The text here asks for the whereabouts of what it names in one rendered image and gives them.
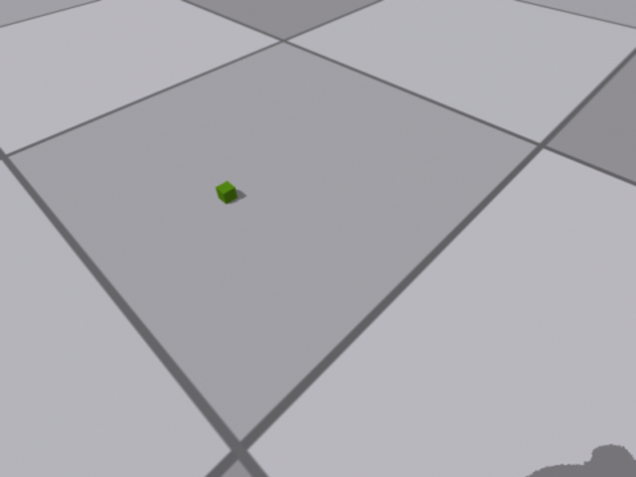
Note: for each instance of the cube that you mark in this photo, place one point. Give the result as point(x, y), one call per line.
point(227, 192)

